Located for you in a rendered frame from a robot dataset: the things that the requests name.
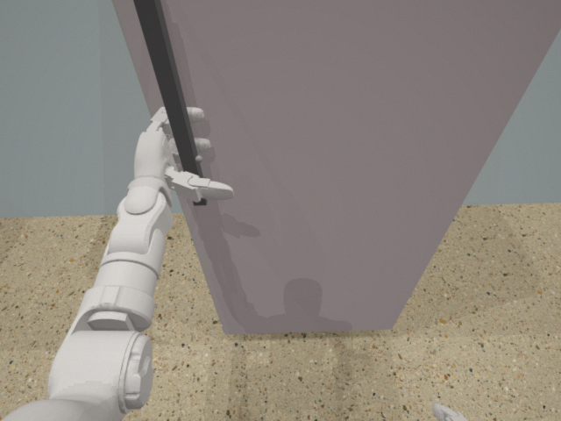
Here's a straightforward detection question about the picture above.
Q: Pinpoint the fridge door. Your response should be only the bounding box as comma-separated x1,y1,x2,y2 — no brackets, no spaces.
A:
114,0,561,335

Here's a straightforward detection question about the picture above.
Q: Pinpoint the left robot forearm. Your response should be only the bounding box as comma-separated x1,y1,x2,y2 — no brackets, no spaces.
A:
47,177,174,399

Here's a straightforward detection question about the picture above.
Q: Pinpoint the robot right hand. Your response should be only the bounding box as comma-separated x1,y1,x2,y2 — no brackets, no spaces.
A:
432,403,468,421

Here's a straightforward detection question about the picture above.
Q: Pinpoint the robot left hand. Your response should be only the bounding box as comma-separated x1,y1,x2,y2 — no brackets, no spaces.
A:
134,107,234,203

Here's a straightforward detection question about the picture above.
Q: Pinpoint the handle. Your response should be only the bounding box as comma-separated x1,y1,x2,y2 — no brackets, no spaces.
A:
133,0,208,205

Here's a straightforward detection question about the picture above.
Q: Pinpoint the left robot upper arm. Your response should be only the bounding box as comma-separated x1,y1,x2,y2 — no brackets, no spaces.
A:
0,331,153,421

